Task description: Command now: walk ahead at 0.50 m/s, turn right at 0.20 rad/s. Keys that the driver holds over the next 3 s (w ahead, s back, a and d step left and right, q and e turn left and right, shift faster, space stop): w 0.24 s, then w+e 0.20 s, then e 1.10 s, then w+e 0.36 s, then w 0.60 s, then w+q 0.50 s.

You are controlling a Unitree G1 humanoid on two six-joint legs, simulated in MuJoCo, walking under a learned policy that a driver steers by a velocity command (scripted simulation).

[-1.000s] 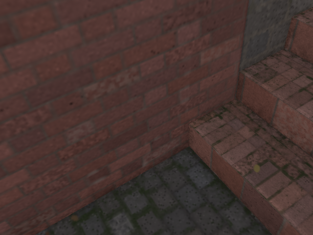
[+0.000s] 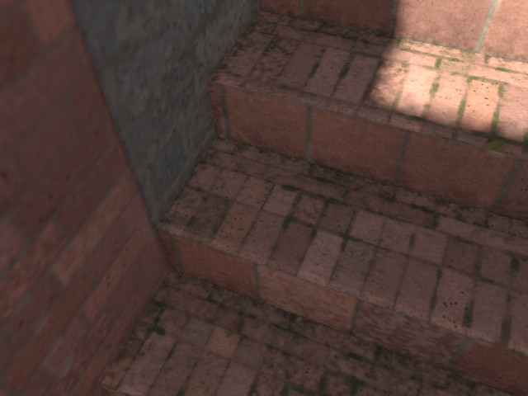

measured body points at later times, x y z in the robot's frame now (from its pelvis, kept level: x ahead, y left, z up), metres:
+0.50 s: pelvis +0.18 +0.02 +0.01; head +0.23 +0.03 +0.45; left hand +0.46 +0.13 -0.05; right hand +0.05 -0.18 -0.13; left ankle +0.12 +0.11 -0.75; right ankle +0.29 -0.11 -0.47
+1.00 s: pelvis +0.34 -0.03 +0.16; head +0.37 -0.09 +0.61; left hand +0.48 +0.21 +0.06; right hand +0.43 -0.29 +0.03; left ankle +0.45 +0.10 -0.34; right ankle +0.32 -0.08 -0.57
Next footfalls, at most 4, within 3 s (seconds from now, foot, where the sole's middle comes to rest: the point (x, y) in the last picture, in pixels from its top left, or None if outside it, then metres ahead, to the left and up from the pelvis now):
0.18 left None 0.16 0.11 -0.78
0.58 right None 0.36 -0.08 -0.61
1.42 left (257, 249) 0.65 0.08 -0.42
1.96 right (309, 383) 0.43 -0.03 -0.61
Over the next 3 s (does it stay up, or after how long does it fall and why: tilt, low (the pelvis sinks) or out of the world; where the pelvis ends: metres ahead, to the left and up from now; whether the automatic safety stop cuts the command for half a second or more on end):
stays up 0.67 -0.37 0.34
